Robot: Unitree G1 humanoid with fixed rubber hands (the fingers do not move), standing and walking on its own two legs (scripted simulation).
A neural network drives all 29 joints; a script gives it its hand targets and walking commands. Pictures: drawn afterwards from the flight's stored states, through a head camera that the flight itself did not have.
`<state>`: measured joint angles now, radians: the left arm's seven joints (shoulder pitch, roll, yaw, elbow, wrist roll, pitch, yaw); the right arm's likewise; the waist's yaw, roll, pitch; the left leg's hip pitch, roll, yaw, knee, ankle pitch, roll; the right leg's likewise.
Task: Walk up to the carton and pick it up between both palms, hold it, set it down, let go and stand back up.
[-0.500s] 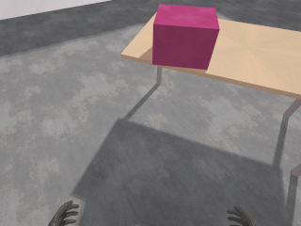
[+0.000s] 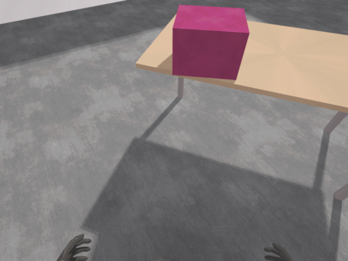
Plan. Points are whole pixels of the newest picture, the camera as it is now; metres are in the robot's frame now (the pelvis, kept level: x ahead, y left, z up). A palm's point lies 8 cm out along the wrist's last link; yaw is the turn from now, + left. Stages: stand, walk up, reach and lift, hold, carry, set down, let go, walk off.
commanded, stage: stand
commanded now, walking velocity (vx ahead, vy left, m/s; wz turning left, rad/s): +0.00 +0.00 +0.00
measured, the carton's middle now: (207, 42) +0.94 -0.12 +0.02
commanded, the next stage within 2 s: walk up in 1.32 s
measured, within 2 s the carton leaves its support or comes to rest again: neither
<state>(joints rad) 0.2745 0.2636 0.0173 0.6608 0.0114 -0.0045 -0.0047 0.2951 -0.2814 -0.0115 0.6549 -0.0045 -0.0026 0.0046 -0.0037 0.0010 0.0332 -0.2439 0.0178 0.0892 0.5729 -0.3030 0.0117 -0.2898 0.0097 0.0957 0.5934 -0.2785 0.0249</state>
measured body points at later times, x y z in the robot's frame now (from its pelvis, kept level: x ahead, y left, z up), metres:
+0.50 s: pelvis +0.01 +0.00 +0.00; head +0.02 +0.00 +0.45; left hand +0.14 +0.26 -0.10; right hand +0.11 -0.27 -0.11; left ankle +0.00 +0.11 -0.73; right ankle +0.03 -0.13 -0.73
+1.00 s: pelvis +0.00 +0.00 +0.00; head +0.01 +0.00 +0.45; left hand +0.13 +0.26 -0.10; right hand +0.09 -0.27 -0.11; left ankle +0.00 +0.11 -0.73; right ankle +0.03 -0.13 -0.73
